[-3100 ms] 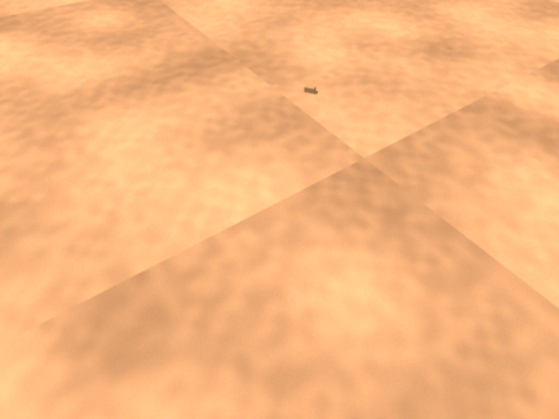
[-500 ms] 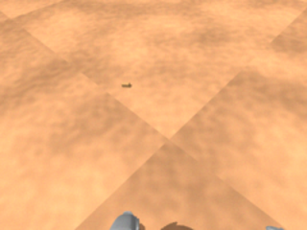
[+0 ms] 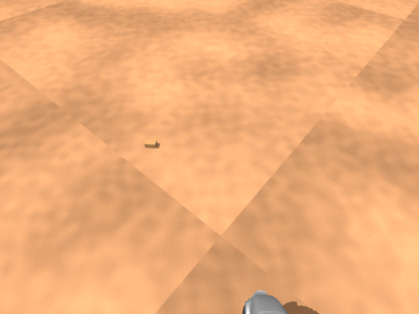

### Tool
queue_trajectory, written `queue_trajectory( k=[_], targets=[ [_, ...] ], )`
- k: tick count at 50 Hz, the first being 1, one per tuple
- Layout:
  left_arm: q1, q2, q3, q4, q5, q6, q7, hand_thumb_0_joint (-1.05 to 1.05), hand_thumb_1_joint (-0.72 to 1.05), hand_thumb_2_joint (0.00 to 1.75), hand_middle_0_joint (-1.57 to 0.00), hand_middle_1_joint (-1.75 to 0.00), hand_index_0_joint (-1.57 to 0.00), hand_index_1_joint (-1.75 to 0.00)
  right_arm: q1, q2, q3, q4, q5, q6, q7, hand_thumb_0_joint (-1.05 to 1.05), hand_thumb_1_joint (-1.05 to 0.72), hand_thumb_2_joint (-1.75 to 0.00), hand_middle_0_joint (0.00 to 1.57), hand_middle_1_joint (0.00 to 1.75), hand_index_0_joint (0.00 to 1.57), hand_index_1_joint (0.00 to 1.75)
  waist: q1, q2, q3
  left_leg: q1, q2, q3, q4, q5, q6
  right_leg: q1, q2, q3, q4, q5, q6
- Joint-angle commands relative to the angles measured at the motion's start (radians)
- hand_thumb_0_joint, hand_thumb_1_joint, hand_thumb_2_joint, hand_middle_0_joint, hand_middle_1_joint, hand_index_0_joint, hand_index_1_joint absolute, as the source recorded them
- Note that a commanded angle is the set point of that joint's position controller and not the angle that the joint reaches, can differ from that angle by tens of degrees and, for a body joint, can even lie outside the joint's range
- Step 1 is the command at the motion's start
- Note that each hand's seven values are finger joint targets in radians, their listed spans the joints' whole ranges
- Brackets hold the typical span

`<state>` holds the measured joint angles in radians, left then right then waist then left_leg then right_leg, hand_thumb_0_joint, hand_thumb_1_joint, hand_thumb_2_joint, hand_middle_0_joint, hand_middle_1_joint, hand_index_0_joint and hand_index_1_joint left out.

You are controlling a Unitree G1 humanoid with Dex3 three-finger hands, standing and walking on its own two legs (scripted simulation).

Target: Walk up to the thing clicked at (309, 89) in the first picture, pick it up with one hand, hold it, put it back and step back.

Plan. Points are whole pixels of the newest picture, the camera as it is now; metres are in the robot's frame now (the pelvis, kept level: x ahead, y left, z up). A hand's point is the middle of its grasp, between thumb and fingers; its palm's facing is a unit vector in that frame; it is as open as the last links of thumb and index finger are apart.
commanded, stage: walk up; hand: left
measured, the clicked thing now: (150, 143) +1.19 +0.35 -0.76
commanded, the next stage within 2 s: none
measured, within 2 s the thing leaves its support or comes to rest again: neither
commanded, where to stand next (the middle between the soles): +0.82 +0.07 m, yaw +1 degrees
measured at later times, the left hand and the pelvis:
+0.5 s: hand (93, 269) +0.25 +0.26 -0.14, palm faces +0.05 -0.92 -0.38, open 7.3 cm; pelvis +0.23 -0.02 +0.00, yaw +4 degrees
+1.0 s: hand (108, 180) +0.49 +0.29 -0.14, palm faces -0.03 -0.90 -0.43, open 7.3 cm; pelvis +0.44 -0.01 -0.02, yaw +2 degrees
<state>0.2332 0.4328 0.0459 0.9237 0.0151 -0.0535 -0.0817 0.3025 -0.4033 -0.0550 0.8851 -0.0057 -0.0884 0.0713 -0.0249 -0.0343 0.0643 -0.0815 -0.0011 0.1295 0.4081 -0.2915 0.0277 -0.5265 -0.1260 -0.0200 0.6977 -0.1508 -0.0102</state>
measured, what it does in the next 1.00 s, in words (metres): walks ahead: right foot, then left foot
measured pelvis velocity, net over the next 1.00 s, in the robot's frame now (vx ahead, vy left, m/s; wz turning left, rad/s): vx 0.44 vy -0.01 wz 0.03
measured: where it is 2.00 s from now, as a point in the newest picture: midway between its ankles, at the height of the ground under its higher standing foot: (197, 204)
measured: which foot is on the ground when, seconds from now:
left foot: down 0.00-0.12, up 0.14-0.54, down 0.56-1.00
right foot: up 0.00-0.08, down 0.10-0.58, up 0.60-0.96, down 0.98-1.00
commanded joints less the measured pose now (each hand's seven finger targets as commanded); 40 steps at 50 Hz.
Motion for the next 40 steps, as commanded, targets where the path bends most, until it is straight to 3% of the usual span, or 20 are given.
queue_trajectory(
  k=[1, 4, 5, 6, 7, 8, 11, 12, 13, 17, 20, 23, 25, 27, 28, 29, 30, 32, 35, 40],
  targets=[
    [-0.065, 0.167, 0.064, -0.074, -0.006, -0.033, 0.004, 0.0, 0.9, 0.9, -0.2, -0.3, -0.2, -0.3, -0.033, -0.273, -0.076, -0.086, 0.006, -0.019, -0.021, 0.0, -0.9, -0.9, 0.2, 0.3, 0.2, 0.3, 0.01, 0.141, -0.011, -0.124, 0.236, -0.15, -0.111, 0.163, 0.154, 0.17, 0.043, -0.055, -0.093, 0.062, -0.014],
    [0.074, 0.201, 0.085, -0.035, -0.005, -0.046, 0.021, 0.0, 0.9, 0.9, -0.2, -0.3, -0.2, -0.3, -0.019, -0.234, -0.059, -0.097, 0.005, -0.012, -0.029, 0.0, -0.9, -0.9, 0.2, 0.3, 0.2, 0.3, 0.092, 0.023, -0.097, -0.193, 0.178, -0.096, 0.194, 0.287, 0.098, 0.471, 0.088, -0.059, -0.177, -0.032, -0.053],
    [0.183, 0.262, 0.107, -0.017, 0.002, -0.057, 0.034, 0.0, 0.9, 0.9, -0.2, -0.3, -0.2, -0.3, 0.018, -0.174, -0.037, -0.103, 0.007, -0.014, -0.028, 0.0, -0.9, -0.9, 0.2, 0.3, 0.2, 0.3, 0.135, -0.149, -0.176, -0.308, 0.083, -0.024, 0.482, 0.182, 0.056, 0.617, -0.054, 0.141, -0.266, -0.137, -0.092],
    [0.24, 0.357, 0.125, -0.032, -0.002, -0.062, 0.046, 0.0, 0.9, 0.9, -0.2, -0.3, -0.2, -0.3, 0.045, -0.151, -0.025, -0.117, 0.01, -0.012, -0.029, 0.0, -0.9, -0.9, 0.2, 0.3, 0.2, 0.3, 0.145, -0.278, -0.202, -0.55, -0.042, -0.044, 0.71, -0.206, 0.016, 0.757, -0.314, 0.59, -0.412, -0.234, -0.196],
    [0.2, 0.361, 0.117, -0.039, -0.024, -0.056, 0.05, 0.0, 0.9, 0.9, -0.2, -0.3, -0.2, -0.3, 0.003, -0.237, -0.046, -0.089, 0.002, 0.001, -0.044, 0.0, -0.9, -0.9, 0.2, 0.3, 0.2, 0.3, 0.147, -0.154, -0.161, -0.581, 0.01, -0.164, 0.802, -0.238, 0.018, 0.664, -0.364, 0.678, -0.438, -0.289, -0.257],
    [0.145, 0.326, 0.106, -0.055, -0.03, -0.053, 0.053, 0.0, 0.9, 0.9, -0.2, -0.3, -0.2, -0.3, -0.006, -0.25, -0.05, -0.066, 0.009, 0.006, -0.047, 0.0, -0.9, -0.9, 0.2, 0.3, 0.2, 0.3, 0.121, -0.077, -0.098, -0.563, 0.034, -0.237, 0.815, -0.164, 0.02, 0.568, -0.311, 0.551, -0.447, -0.269, -0.241],
    [0.034, 0.243, 0.081, -0.08, -0.026, -0.054, 0.058, 0.0, 0.9, 0.9, -0.2, -0.3, -0.2, -0.3, 0.033, -0.227, -0.045, -0.025, 0.013, 0.011, -0.031, 0.0, -0.9, -0.9, 0.2, 0.3, 0.2, 0.3, 0.046, -0.113, -0.049, -0.493, 0.08, -0.22, 0.67, -0.042, 0.01, 0.429, -0.166, 0.235, -0.451, -0.109, -0.187],
    [0.024, 0.237, 0.078, -0.088, -0.024, -0.057, 0.056, 0.0, 0.9, 0.9, -0.2, -0.3, -0.2, -0.3, 0.056, -0.223, -0.049, -0.011, 0.004, 0.016, -0.024, 0.0, -0.9, -0.9, 0.2, 0.3, 0.2, 0.3, 0.035, -0.129, -0.045, -0.467, 0.082, -0.203, 0.639, -0.015, 0.0, 0.396, -0.15, 0.189, -0.461, -0.066, -0.189],
    [0.028, 0.233, 0.075, -0.097, -0.021, -0.062, 0.054, 0.0, 0.9, 0.9, -0.2, -0.3, -0.2, -0.3, 0.051, -0.219, -0.052, -0.006, -0.002, 0.022, -0.018, 0.0, -0.9, -0.9, 0.2, 0.3, 0.2, 0.3, 0.037, -0.112, -0.037, -0.459, 0.081, -0.192, 0.614, 0.008, -0.012, 0.371, -0.145, 0.156, -0.467, -0.04, -0.195],
    [0.023, 0.253, 0.086, -0.114, -0.011, -0.069, 0.05, 0.0, 0.9, 0.9, -0.2, -0.3, -0.2, -0.3, -0.034, -0.203, -0.058, -0.03, -0.015, 0.031, 0.005, 0.0, -0.9, -0.9, 0.2, 0.3, 0.2, 0.3, 0.047, -0.102, 0.007, -0.489, 0.111, -0.155, 0.413, 0.078, -0.041, 0.342, -0.158, 0.104, -0.534, -0.235, -0.213],
    [0.07, 0.246, 0.09, -0.105, -0.01, -0.067, 0.046, 0.0, 0.9, 0.9, -0.2, -0.3, -0.2, -0.3, -0.121, -0.182, -0.054, -0.051, -0.02, 0.023, 0.016, 0.0, -0.9, -0.9, 0.2, 0.3, 0.2, 0.3, 0.081, -0.066, 0.011, -0.447, 0.114, -0.114, 0.255, 0.155, -0.033, 0.373, -0.133, 0.05, -0.492, -0.143, -0.188],
    [0.071, 0.26, 0.089, -0.102, -0.011, -0.061, 0.044, 0.0, 0.9, 0.9, -0.2, -0.3, -0.2, -0.3, -0.159, -0.174, -0.058, -0.061, -0.016, 0.015, 0.02, 0.0, -0.9, -0.9, 0.2, 0.3, 0.2, 0.3, 0.08, -0.071, 0.005, -0.349, 0.097, -0.079, 0.18, 0.188, -0.015, 0.357, -0.137, 0.031, -0.44, -0.076, -0.174],
    [0.044, 0.277, 0.089, -0.111, -0.008, -0.057, 0.047, 0.0, 0.9, 0.9, -0.2, -0.3, -0.2, -0.3, -0.124, -0.185, -0.065, -0.056, -0.013, 0.013, 0.018, 0.0, -0.9, -0.9, 0.2, 0.3, 0.2, 0.3, 0.047, -0.061, -0.011, -0.267, 0.096, -0.075, 0.165, 0.163, 0.003, 0.338, -0.163, 0.045, -0.393, -0.049, -0.171],
    [0.039, 0.253, 0.072, -0.114, -0.005, -0.052, 0.051, 0.0, 0.9, 0.9, -0.2, -0.3, -0.2, -0.3, -0.012, -0.222, -0.081, -0.021, -0.017, 0.008, 0.007, 0.0, -0.9, -0.9, 0.2, 0.3, 0.2, 0.3, -0.024, 0.031, -0.052, -0.05, 0.059, -0.059, 0.139, 0.106, 0.023, 0.246, -0.119, -0.007, -0.198, 0.048, -0.138],
    [0.084, 0.202, 0.048, -0.113, -0.007, -0.049, 0.053, 0.0, 0.9, 0.9, -0.2, -0.3, -0.2, -0.3, 0.096, -0.271, -0.1, 0.009, -0.026, 0.0, -0.006, 0.0, -0.9, -0.9, 0.2, 0.3, 0.2, 0.3, -0.071, 0.173, -0.123, 0.128, 0.079, -0.136, 0.073, -0.032, 0.068, 0.153, -0.036, -0.078, 0.087, 0.102, -0.105],
    [0.119, 0.115, 0.028, -0.133, -0.02, -0.045, 0.049, 0.0, 0.9, 0.9, -0.2, -0.3, -0.2, -0.3, 0.167, -0.373, -0.127, -0.005, -0.034, -0.005, -0.021, 0.0, -0.9, -0.9, 0.2, 0.3, 0.2, 0.3, -0.085, 0.423, -0.173, 0.271, 0.338, -0.579, -0.053, -0.176, 0.15, -0.093, 0.106, -0.098, 0.395, -0.243, -0.039],
    [0.116, 0.205, 0.049, -0.106, -0.022, -0.037, 0.065, 0.0, 0.9, 0.9, -0.2, -0.3, -0.2, -0.3, 0.141, -0.394, -0.13, -0.031, 0.003, -0.006, -0.023, 0.0, -0.9, -0.9, 0.2, 0.3, 0.2, 0.3, -0.08, 0.291, -0.171, 0.205, 0.44, -0.799, -0.172, -0.233, 0.236, -0.135, 0.13, 0.016, 0.484, -0.401, -0.048],
    [0.123, 0.23, 0.039, -0.077, -0.026, -0.033, 0.066, 0.0, 0.9, 0.9, -0.2, -0.3, -0.2, -0.3, 0.025, -0.318, -0.102, -0.061, 0.015, 0.0, -0.033, 0.0, -0.9, -0.9, 0.2, 0.3, 0.2, 0.3, -0.019, 0.143, -0.072, 0.071, 0.369, -0.546, -0.147, -0.103, 0.206, -0.129, 0.062, 0.106, 0.506, -0.27, -0.044],
    [0.172, 0.212, 0.045, -0.031, -0.022, -0.024, 0.051, 0.0, 0.9, 0.9, -0.2, -0.3, -0.2, -0.3, -0.028, -0.256, -0.075, -0.071, 0.01, -0.008, -0.037, 0.0, -0.9, -0.9, 0.2, 0.3, 0.2, 0.3, 0.019, 0.171, -0.035, -0.073, 0.287, -0.298, -0.146, 0.086, 0.173, -0.015, 0.014, 0.079, 0.371, -0.193, -0.018],
    [0.079, 0.183, 0.049, -0.064, -0.004, -0.02, 0.027, 0.0, 0.9, 0.9, -0.2, -0.3, -0.2, -0.3, -0.025, -0.288, -0.082, -0.095, -0.001, -0.013, -0.031, 0.0, -0.9, -0.9, 0.2, 0.3, 0.2, 0.3, 0.001, 0.178, 0.005, -0.116, 0.303, -0.249, -0.177, 0.013, 0.231, 0.005, -0.014, 0.013, 0.125, -0.151, 0.015]
  ],
)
